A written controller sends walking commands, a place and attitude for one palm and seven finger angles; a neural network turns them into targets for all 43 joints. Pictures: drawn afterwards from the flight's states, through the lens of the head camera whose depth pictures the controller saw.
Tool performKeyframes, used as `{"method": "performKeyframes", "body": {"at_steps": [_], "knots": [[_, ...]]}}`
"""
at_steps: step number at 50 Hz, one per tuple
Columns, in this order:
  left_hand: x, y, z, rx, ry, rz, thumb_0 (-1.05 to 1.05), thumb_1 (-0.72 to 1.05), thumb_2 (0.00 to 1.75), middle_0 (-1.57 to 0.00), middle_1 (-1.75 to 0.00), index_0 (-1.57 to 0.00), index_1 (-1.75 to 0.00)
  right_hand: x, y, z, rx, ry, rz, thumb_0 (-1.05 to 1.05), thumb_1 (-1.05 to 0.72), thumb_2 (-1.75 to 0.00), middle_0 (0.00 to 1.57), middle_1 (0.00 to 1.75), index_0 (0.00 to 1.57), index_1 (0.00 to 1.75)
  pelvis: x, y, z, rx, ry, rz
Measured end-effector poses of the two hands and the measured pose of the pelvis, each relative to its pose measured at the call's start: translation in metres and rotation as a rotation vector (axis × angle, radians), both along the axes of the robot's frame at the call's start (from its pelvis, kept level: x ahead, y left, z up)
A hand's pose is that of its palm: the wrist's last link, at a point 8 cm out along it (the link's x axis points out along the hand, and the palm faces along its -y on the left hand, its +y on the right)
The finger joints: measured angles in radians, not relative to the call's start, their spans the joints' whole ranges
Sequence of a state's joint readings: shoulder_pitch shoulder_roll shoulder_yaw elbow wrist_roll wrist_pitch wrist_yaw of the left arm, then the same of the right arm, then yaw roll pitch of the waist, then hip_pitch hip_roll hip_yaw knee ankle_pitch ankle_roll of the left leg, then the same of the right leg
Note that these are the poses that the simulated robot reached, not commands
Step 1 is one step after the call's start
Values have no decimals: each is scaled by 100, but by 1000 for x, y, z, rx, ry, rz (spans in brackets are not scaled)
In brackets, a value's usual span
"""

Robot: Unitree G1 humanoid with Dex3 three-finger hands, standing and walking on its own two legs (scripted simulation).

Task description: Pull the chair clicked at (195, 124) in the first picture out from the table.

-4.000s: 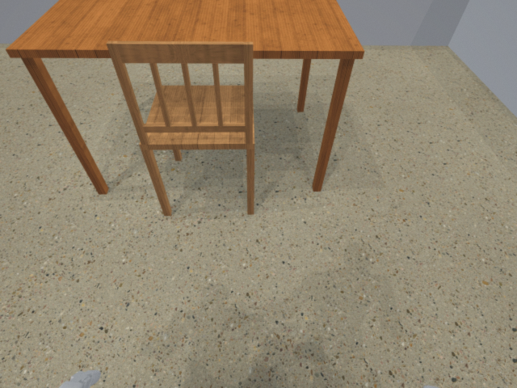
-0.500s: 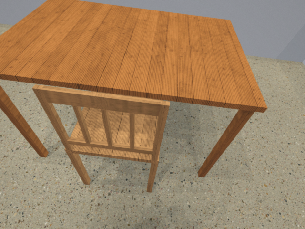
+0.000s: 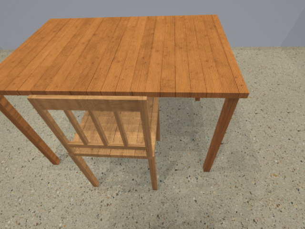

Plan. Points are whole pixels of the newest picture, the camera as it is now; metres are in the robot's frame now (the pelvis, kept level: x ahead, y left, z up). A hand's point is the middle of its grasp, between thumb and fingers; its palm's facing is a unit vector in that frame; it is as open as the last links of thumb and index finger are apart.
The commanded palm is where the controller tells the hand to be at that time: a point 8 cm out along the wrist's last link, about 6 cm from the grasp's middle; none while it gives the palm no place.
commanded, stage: come to a stop and stand still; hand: left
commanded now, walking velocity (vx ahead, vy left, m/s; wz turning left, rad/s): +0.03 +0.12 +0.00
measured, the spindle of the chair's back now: (99, 128) +0.50 +0.27 -0.12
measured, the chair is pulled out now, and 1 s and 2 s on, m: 0.00 0.00 0.00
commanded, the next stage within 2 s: look again from close up in 0.44 s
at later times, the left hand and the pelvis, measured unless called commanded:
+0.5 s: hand out of the picture -0.03 +0.22 -0.18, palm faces +0.07 -0.98 -0.17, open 7.3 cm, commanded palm none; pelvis -0.01 +0.05 +0.00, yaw +1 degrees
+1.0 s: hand out of the picture +0.02 +0.22 -0.17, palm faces +0.01 -0.97 -0.26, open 7.3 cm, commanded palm none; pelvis +0.00 +0.04 -0.01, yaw -1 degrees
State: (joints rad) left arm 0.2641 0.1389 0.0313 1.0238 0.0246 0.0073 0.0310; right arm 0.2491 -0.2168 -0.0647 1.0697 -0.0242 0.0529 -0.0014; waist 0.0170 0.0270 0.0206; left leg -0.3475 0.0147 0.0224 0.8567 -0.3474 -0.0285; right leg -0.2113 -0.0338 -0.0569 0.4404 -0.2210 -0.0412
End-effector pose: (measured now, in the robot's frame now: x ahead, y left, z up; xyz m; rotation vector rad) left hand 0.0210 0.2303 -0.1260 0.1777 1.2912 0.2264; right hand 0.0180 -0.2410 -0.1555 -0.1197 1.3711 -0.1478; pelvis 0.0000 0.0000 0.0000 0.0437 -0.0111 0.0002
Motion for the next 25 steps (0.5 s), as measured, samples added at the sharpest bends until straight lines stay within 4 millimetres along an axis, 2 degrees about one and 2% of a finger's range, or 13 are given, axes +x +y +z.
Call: {"method": "performKeyframes", "body": {"at_steps": [3, 6, 13, 17, 25], "knots": [[-9, 3, 0, 0, 4, 25, 0, 92, 90, -20, -30, -20, -30, -11, -1, 3, -16, 40, 17, 0, -91, -90, 20, 30, 20, 30, -4, 2, 1, -1, 8, 12], [-23, 10, -2, -3, 26, 46, 0, 92, 90, -21, -30, -20, -30, -14, 3, 6, -30, 52, 34, 0, -91, -90, 20, 30, 20, 30, -8, 7, 1, -2, 13, 18], [-54, 35, -24, -39, 116, 78, 0, 91, 90, -20, -30, -20, -30, -9, 33, 6, -56, -4, 59, 0, -91, -90, 20, 30, 20, 30, -14, 30, -8, -41, 8, 25], [-58, 39, -27, -62, 134, 71, 0, 91, 90, -20, -30, -20, -30, -9, 54, 9, -43, -6, 69, 0, -92, -90, 20, 30, 20, 30, -13, 37, -5, -37, 2, 21], [-54, 34, -29, -98, 142, 35, 0, 91, 90, -20, -30, -20, -30, -15, 65, 11, -43, 2, 47, 1, -94, -90, 20, 30, 20, 30, -10, 48, -3, -42, -7, 10]]}}
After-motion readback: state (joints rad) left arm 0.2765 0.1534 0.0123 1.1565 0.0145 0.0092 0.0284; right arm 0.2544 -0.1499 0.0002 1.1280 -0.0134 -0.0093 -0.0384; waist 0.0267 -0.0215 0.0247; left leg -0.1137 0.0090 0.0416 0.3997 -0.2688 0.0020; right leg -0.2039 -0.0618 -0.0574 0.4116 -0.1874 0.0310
